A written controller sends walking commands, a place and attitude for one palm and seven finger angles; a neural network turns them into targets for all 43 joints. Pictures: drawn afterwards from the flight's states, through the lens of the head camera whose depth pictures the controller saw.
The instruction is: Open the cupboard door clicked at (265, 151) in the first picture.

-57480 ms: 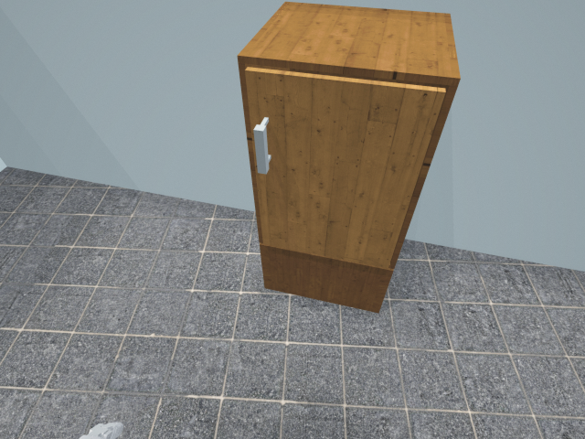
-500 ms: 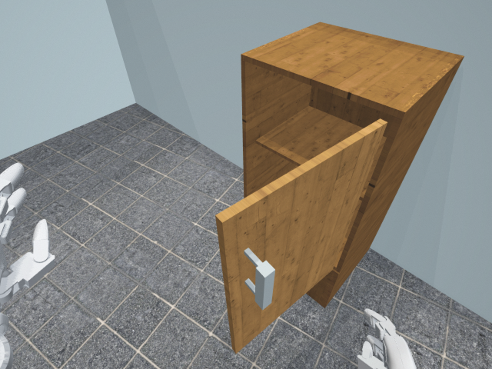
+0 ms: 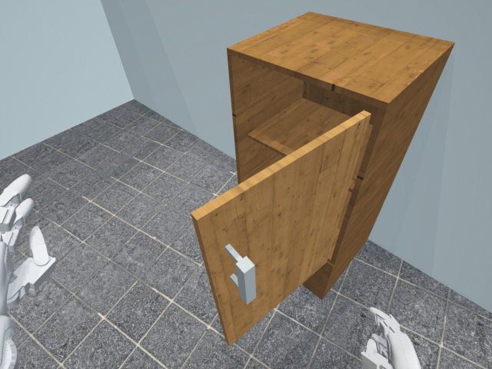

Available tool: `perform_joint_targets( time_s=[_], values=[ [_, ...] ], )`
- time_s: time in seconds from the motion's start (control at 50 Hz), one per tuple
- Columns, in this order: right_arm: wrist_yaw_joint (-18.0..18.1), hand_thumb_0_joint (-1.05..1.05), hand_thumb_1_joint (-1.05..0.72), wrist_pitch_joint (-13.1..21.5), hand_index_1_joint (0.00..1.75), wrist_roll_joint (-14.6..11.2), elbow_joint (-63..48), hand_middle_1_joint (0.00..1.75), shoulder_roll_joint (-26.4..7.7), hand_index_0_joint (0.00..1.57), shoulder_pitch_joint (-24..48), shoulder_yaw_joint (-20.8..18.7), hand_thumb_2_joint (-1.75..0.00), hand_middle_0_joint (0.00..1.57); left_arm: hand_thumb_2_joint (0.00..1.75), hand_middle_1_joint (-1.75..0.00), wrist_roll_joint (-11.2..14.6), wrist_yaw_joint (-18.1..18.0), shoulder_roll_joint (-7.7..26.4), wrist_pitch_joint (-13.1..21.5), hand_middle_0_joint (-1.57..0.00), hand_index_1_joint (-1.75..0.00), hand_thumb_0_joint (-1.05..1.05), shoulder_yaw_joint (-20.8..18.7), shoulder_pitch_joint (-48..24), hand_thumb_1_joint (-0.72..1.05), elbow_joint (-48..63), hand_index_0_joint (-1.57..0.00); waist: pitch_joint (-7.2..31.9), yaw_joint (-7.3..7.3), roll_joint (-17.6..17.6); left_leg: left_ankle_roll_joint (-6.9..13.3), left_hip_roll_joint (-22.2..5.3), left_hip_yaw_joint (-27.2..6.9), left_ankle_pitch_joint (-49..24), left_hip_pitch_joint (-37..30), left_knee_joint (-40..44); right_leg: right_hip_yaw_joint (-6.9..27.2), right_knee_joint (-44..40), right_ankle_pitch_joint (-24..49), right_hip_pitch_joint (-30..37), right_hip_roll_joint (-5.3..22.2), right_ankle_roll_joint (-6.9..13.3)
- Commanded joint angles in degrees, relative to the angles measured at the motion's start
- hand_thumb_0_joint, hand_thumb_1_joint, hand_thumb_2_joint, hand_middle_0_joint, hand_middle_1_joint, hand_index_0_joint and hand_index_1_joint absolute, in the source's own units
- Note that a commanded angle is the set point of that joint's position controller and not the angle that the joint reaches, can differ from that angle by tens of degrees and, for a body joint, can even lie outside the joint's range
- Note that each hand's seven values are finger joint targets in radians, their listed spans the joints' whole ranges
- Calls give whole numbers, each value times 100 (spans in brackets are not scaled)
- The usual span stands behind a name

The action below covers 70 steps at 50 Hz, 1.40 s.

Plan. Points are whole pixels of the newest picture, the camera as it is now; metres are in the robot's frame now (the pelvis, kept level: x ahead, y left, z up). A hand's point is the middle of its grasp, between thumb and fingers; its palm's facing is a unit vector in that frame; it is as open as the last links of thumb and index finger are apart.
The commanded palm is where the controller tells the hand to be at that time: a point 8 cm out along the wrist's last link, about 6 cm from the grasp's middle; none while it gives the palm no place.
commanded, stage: step back with the hand held close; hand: left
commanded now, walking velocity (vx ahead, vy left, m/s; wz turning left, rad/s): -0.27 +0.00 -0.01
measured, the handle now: (239, 273) +0.30 +0.05 -0.03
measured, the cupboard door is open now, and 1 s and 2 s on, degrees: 82 82 82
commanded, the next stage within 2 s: stop stepping back and stand still in 1.38 s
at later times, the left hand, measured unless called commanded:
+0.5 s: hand (13, 305) +0.14 +0.28 +0.15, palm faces +0.37 -0.79 -0.49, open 7.4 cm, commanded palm +0.09 +0.32 +0.17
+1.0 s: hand out of the picture +0.04 +0.31 +0.16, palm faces +0.46 -0.77 -0.44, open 7.4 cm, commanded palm -0.02 +0.35 +0.17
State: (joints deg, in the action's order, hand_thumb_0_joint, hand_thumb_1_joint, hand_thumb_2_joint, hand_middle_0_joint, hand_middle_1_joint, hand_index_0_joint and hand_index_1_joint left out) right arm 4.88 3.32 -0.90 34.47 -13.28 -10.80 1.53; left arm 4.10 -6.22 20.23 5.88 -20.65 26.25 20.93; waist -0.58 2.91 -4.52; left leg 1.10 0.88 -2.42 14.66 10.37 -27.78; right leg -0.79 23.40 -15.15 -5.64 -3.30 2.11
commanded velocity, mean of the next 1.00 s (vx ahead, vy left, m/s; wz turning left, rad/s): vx -0.31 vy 0.00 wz -0.03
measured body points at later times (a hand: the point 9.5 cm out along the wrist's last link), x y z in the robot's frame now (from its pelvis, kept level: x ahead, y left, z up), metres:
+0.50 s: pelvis -0.06 +0.03 -0.01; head -0.05 +0.03 +0.44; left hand +0.12 +0.32 +0.18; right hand +0.11 -0.23 -0.08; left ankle +0.01 +0.11 -0.74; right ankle -0.02 -0.10 -0.74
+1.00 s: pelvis -0.14 +0.04 -0.02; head -0.13 +0.07 +0.43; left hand +0.01 +0.35 +0.18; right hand +0.04 -0.19 -0.09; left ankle -0.08 +0.13 -0.74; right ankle -0.10 -0.10 -0.74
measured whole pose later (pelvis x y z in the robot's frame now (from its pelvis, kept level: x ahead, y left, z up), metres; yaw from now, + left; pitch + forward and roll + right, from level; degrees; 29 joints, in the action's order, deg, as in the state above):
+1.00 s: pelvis -0.14 +0.04 -0.02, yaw +4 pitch +1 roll -2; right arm 3.6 2.9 0.1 36.3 -11.3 -11.5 -1.0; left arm 1.6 -8.8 23.7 13.0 -23.1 32.9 32.4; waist 0.4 0.6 0.7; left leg 0.1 0.4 0.4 16.0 24.7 -38.0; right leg 4.3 33.1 -14.7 -19.6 -2.9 -1.5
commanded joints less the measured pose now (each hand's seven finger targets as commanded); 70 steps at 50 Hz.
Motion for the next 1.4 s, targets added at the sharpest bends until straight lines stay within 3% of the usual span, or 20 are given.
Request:
perform_joint_targets(
  time_s=[0.0, 0.1, 0.22, 0.32, 0.52, 0.6, 0.72, 0.8, 0.84, 0.88, 0.94, 0.96, 1.0, 1.02, 1.06, 1.12, 1.2, 1.28, 1.34, 1.38],
  values=[
    [-5, 0, -90, 69, 30, 41, -923, 30, -660, 20, 634, -345, -90, 20, 90, -30, -55, -113, 1219, 546, -20, -30, 0, -709, -178, 90, 1410, -20, 551, -216, 421, 170, -219, 14, -1409, -310, -29, 668, -433, 2455, -406, 916, -188],
    [19, 0, -90, -147, 30, 0, -1071, 30, -675, 20, 668, -425, -90, 20, 90, -30, -34, -211, 1451, 533, -20, -30, 0, -979, 332, 90, 1755, -20, 1097, -222, 228, 146, -404, -15, -2564, -284, 32, 441, 57, 3095, -65, 779, -259],
    [60, 0, -90, -315, 30, -50, -1202, 30, -609, 20, 677, -475, -90, 20, 90, -30, 18, -277, 1536, 521, -20, -30, 0, -1173, 704, 90, 1726, -20, 1133, -242, 285, 136, -514, -111, -2490, 75, 116, 491, 267, 2865, -84, 693, -237],
    [67, 0, -90, -276, 30, -47, -1199, 30, -667, 20, 645, -496, -90, 20, 90, -30, -6, -309, 1462, 564, -20, -30, 0, -1072, 767, 90, 1777, -20, 909, -271, 145, 198, -580, -265, -1547, 655, 332, 552, 232, 1925, -173, 594, -246],
    [100, 0, -90, 17, 30, 41, -1174, 30, -773, 20, 476, -473, -90, 20, 90, -30, -252, -426, 1434, 862, -20, -30, 0, -1059, 273, 90, 2005, -20, 214, -352, -36, 430, -728, -775, 1916, 2440, 889, 745, 183, -755, -177, 431, -203],
    [126, 0, -90, 188, 30, 81, -1146, 30, -817, 20, 440, -474, -90, 20, 90, -30, -346, -455, 1455, 959, -20, -30, 0, -1180, 82, 90, 2124, -20, 330, -317, -676, 612, -1140, -1274, 2635, 3273, 1545, 409, 1357, -104, 620, 63, -279],
    [44, 0, -90, 376, 30, 113, -1085, 30, -711, 20, 424, -517, -90, 20, 90, -30, -323, -352, 1394, 1048, -20, -30, 0, -1319, 423, 90, 2085, -20, 368, -302, -594, 655, -1341, -1211, 2716, 3470, 1399, 500, 1681, -127, 671, -74, -221],
    [-102, 0, -90, 403, 30, 79, -849, 30, -608, 20, 295, -554, -90, 20, 90, -30, -127, -316, 1396, 1094, -20, -30, 0, -1184, 544, 90, 2174, -20, 779, -394, 524, 84, -622, -276, 1125, 1263, 51, 1286, 229, -135, -1239, 554, 126],
    [-119, 0, -90, 355, 30, 45, -815, 30, -576, 20, 333, -603, -90, 20, 90, -30, -92, -356, 1431, 1067, -20, -30, 0, -1086, 426, 90, 2246, -20, 793, -406, 1074, -114, -281, 55, 791, 463, -1202, 2022, -555, -880, -2320, 1221, 410],
    [-128, 0, -90, 301, 30, 100, -706, 30, -496, 20, 369, -577, -90, 20, 90, -30, -160, -447, 1547, 1049, -20, -30, 0, -1078, 188, 90, 2238, -20, 691, -427, 1255, -191, -148, 155, 563, 334, -2057, 2298, -844, -319, -2620, 1765, 612],
    [-75, 0, -90, 222, 30, 111, -706, 30, -407, 20, 449, -500, -90, 20, 90, -30, -194, -447, 1613, 977, -20, -30, 0, -1101, -49, 90, 2185, -20, 423, -481, 1300, -151, -213, 115, 217, 463, -978, 1655, -312, 1044, -2250, 1386, 311],
    [-23, 0, -90, 207, 30, 90, -689, 30, -452, 20, 507, -480, -90, 20, 90, -30, -198, -444, 1665, 989, -20, -30, 0, -1114, -177, 90, 2211, -20, 285, -476, 913, -98, -273, 100, -146, 393, -204, 1316, 15, 1049, -2218, 1032, 83],
    [92, 0, -90, 257, 30, 108, -741, 30, -665, 20, 800, -564, -90, 20, 90, -30, -256, -439, 1717, 1047, -20, -30, 0, -1264, -235, 90, 2172, -20, 207, -348, -599, 280, -1275, -818, -1197, 1219, 851, 606, 1251, 720, -1433, 47, -319],
    [65, 0, -90, 337, 30, 122, -730, 30, -525, 20, 609, -545, -90, 20, 90, -30, -223, -412, 1630, 1098, -20, -30, 0, -1298, -93, 90, 2103, -20, 645, -309, -806, 526, -1781, -1059, -1504, 1434, 1097, 454, 2127, -212, -889, -80, -324],
    [-9, 0, -90, 480, 30, 273, -693, 30, -571, 20, 497, -604, -90, 20, 90, -30, -186, -355, 1574, 1150, -20, -30, 0, -1368, 48, 90, 2177, -20, 931, -340, -973, 872, -2344, -1623, 35, 1946, 1670, 645, 3927, -1320, -736, -201, -348],
    [-133, 0, -90, 600, 30, 203, -627, 30, -582, 20, 433, -670, -90, 20, 90, -30, -105, -314, 1274, 1162, -20, -30, 0, -1077, 215, 90, 2502, -20, 1079, -315, -295, 822, -2022, -904, -1249, 670, 1088, 521, 3788, -1327, -1639, -66, -362],
    [-228, 0, -90, 706, 30, 162, -579, 30, -603, 20, 555, -607, -90, 20, 90, -30, -60, -282, 1311, 1041, -20, -30, 0, -988, 288, 90, 2838, -20, 1204, -337, -942, 594, -1789, -631, -430, 109, 1554, 98, 3225, -1445, -1657, -118, -409],
    [-211, 0, -90, 715, 30, 244, -535, 30, -512, 20, 476, -506, -90, 20, 90, -30, 38, -286, 1482, 1013, -20, -30, 0, -1156, 313, 90, 2866, -20, 1416, -321, -1079, 344, -1618, -508, 234, -98, 2009, -253, 1959, -1782, -1085, -266, -267],
    [-223, 0, -90, 666, 30, 315, -572, 30, -433, 20, 437, -490, -90, 20, 90, -30, 150, -246, 1673, 1084, -20, -30, 0, -1432, 643, 90, 2823, -20, 1713, -260, -1324, 29, -1439, -166, -136, -246, 2016, -452, 682, -1619, -476, -309, -100],
    [-261, 0, -90, 537, 30, 322, -619, 30, -417, 20, 441, -484, -90, 20, 90, -30, 201, -182, 1768, 1147, -20, -30, 0, -1578, 804, 90, 2760, -20, 1690, -207, -1143, -202, -1237, 253, -509, -162, 1472, -429, -467, -734, -98, -129, -40]
  ],
)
